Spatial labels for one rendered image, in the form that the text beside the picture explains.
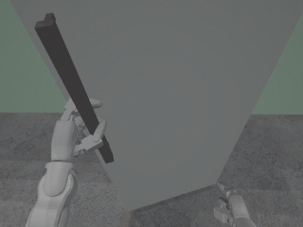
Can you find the left robot forearm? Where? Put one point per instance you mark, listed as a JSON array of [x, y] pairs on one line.
[[55, 191]]

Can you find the robot right hand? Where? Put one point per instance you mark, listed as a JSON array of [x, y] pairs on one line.
[[227, 210]]

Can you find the fridge door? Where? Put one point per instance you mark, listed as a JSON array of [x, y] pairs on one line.
[[178, 80]]

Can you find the handle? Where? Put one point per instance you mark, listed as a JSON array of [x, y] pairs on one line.
[[56, 49]]

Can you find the right robot forearm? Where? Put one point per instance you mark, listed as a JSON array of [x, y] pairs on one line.
[[243, 222]]

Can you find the robot left hand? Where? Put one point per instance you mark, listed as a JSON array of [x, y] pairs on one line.
[[66, 134]]

